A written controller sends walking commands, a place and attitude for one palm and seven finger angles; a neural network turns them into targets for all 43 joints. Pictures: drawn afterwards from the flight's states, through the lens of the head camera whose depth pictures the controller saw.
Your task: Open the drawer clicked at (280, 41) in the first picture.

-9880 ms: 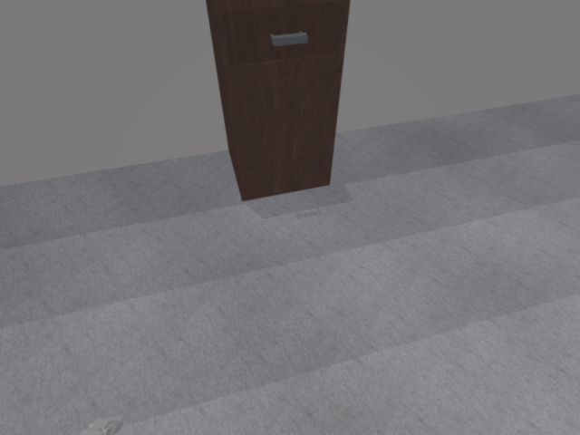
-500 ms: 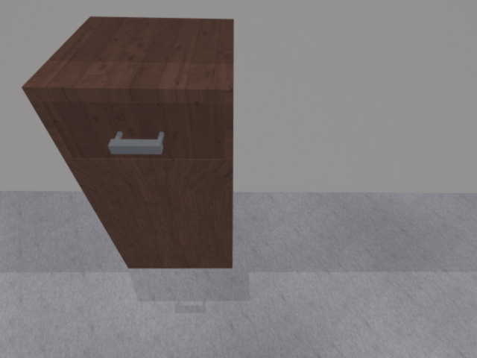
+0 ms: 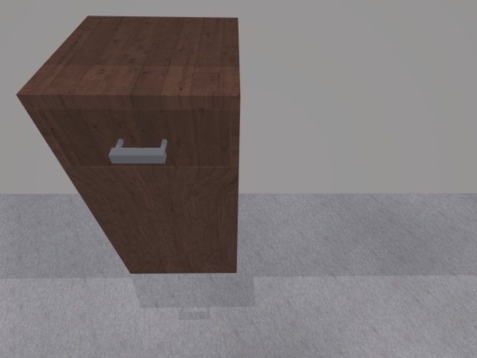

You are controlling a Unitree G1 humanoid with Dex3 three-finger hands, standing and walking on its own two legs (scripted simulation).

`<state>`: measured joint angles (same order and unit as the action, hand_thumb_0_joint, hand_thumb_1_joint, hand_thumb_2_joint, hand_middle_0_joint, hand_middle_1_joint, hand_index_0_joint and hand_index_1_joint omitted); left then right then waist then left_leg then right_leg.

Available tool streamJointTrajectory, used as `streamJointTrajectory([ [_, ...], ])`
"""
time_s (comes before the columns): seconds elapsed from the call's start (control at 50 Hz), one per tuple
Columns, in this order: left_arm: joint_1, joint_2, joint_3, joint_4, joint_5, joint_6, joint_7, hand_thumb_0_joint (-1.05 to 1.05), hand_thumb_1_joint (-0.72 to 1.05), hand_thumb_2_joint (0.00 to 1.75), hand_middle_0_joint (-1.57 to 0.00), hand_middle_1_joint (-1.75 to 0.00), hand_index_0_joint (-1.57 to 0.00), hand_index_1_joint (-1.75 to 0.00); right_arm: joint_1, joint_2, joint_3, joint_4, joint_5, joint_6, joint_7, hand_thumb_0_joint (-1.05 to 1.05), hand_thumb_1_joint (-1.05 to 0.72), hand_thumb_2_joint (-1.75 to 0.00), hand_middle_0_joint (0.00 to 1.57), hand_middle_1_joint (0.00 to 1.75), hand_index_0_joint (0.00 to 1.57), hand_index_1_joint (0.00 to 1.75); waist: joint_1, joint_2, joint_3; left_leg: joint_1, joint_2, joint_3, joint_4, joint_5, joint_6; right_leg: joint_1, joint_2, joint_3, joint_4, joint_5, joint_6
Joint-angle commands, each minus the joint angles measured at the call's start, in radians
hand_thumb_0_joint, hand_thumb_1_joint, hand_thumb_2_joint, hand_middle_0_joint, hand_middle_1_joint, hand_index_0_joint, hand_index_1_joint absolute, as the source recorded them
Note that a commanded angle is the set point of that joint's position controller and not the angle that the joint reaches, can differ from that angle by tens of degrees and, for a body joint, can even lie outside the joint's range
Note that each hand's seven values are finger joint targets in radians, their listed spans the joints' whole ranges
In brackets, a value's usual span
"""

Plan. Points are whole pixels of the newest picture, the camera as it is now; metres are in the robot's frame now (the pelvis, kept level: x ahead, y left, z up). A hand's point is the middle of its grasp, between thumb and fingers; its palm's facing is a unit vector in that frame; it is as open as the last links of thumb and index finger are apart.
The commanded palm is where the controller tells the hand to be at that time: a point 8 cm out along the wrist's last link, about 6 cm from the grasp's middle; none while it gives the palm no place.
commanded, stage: come to a stop and stand still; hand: left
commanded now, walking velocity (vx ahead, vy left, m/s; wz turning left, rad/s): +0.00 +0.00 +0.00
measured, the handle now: (140, 149) +0.55 +0.27 +0.01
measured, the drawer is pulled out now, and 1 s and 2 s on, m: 0.00 0.00 0.00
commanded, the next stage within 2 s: look again from close up in 0.34 s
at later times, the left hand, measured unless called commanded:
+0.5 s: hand out of the picture +0.02 +0.18 -0.18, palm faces +0.03 -0.97 -0.22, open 7.4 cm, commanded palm none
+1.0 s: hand out of the picture -0.01 +0.16 -0.18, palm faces +0.01 -0.98 -0.19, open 7.3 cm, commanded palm none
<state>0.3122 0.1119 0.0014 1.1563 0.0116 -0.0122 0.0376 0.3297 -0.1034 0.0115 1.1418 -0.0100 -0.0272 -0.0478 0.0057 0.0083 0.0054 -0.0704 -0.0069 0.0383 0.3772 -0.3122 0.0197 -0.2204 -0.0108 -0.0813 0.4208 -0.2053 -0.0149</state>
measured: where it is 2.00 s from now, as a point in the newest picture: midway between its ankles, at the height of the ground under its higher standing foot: outside the picture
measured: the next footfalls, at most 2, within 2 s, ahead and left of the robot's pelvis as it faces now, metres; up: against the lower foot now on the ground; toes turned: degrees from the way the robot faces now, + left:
right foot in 1.74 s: +0.08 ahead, -0.09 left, +0.00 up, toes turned +8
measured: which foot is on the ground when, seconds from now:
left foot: down 0.00-1.00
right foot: down 0.00-1.00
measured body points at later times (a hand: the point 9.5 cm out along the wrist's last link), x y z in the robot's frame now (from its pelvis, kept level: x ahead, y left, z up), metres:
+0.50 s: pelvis +0.01 +0.00 +0.00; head +0.02 +0.00 +0.45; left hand +0.02 +0.23 -0.16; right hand +0.00 -0.23 -0.16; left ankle -0.07 +0.10 -0.74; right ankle +0.01 -0.11 -0.74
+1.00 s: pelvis +0.00 +0.00 +0.00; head +0.01 -0.02 +0.44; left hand -0.01 +0.22 -0.16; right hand -0.04 -0.21 -0.17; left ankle -0.07 +0.10 -0.74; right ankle +0.01 -0.11 -0.74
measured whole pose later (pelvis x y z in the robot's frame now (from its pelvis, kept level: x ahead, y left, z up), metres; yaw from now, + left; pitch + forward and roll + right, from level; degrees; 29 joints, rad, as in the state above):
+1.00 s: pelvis +0.00 +0.00 +0.00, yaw +0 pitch -1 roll +0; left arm 0.29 0.13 -0.01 1.13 0.01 -0.01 0.02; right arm 0.34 -0.14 0.03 1.12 -0.02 -0.02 -0.03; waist 0.00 0.03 0.04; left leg -0.08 -0.02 0.05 0.43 -0.34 0.02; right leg -0.25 -0.02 -0.07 0.51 -0.25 -0.02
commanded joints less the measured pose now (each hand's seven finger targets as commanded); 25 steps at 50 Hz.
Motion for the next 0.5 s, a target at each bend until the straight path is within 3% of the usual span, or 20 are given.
streamJointTrajectory([
  [0.0, 0.077, 0.084, 0.009, -0.02, -0.005, -0.012, 0.008, 0.0, 0.9, 0.9, -0.2, -0.3, -0.2, -0.3, 0.107, -0.097, -0.017, -0.002, 0.004, -0.01, -0.01, 0.0, -0.9, -0.9, 0.2, 0.3, 0.2, 0.3, -0.003, 0.004, 0.05, -0.071, 0.125, -0.076, -0.056, 0.353, 0.009, 0.077, -0.101, 0.098, -0.029, 0.268, -0.019],
  [0.3, 0.018, 0.142, 0.022, -0.042, -0.006, -0.012, 0.006, 0.0, 0.9, 0.9, -0.2, -0.3, -0.2, -0.3, 0.072, -0.154, -0.028, -0.006, 0.003, -0.011, -0.013, 0.0, -0.9, -0.9, 0.2, 0.3, 0.2, 0.3, -0.004, 0.008, 0.04, -0.038, 0.128, -0.079, -0.056, 0.42, 0.006, 0.114, -0.105, 0.091, -0.021, 0.315, -0.028],
  [0.4, -0.008, 0.164, 0.027, -0.051, -0.005, -0.012, 0.004, 0.0, 0.9, 0.9, -0.2, -0.3, -0.2, -0.3, 0.05, -0.173, -0.031, -0.011, 0.002, -0.011, -0.01, 0.0, -0.9, -0.9, 0.2, 0.3, 0.2, 0.3, -0.001, 0.001, 0.058, -0.052, 0.129, -0.085, -0.073, 0.37, 0.007, 0.115, -0.107, 0.092, -0.035, 0.276, -0.028],
  [0.42, 0.087, 0.145, 0.016, -0.015, 0.004, -0.029, 0.044, 0.0, 0.9, 0.9, -0.2, -0.3, -0.2, -0.3, -0.044, -0.163, -0.024, -0.082, 0.011, -0.018, 0.009, 0.0, -0.9, -0.9, 0.2, 0.3, 0.2, 0.3, 0.036, -0.022, 0.075, -0.148, 0.141, -0.025, 0.133, 0.459, -0.011, 0.089, -0.148, 0.122, 0.032, 0.621, -0.011],
  [0.44, 0.079, 0.18, 0.022, -0.049, -0.001, -0.038, 0.037, 0.0, 0.9, 0.9, -0.2, -0.3, -0.2, -0.3, 0.03, -0.123, -0.021, -0.108, 0.003, -0.008, 0.01, 0.0, -0.9, -0.9, 0.2, 0.3, 0.2, 0.3, -0.01, -0.016, -0.017, -0.165, 0.078, -0.064, 0.099, 0.173, -0.01, 0.162, -0.19, 0.171, 0.055, 0.62, -0.046],
  [0.46, 0.032, 0.16, 0.011, -0.057, -0.005, -0.04, 0.026, 0.0, 0.9, 0.9, -0.2, -0.3, -0.2, -0.3, 0.042, -0.113, -0.018, -0.1, 0.001, -0.008, 0.009, 0.0, -0.9, -0.9, 0.2, 0.3, 0.2, 0.3, -0.024, 0.054, 0.004, -0.161, 0.078, -0.064, 0.024, 0.121, -0.003, 0.13, -0.187, 0.158, 0.072, 0.582, -0.056],
  [0.48, 0.023, 0.15, 0.004, -0.065, -0.005, -0.034, 0.018, 0.0, 0.9, 0.9, -0.2, -0.3, -0.2, -0.3, 0.065, -0.112, -0.014, -0.096, 0.0, -0.009, 0.012, 0.0, -0.9, -0.9, 0.2, 0.3, 0.2, 0.3, -0.021, 0.066, -0.01, -0.153, 0.098, -0.074, 0.006, 0.152, -0.002, 0.111, -0.153, 0.125, 0.056, 0.368, -0.056],
])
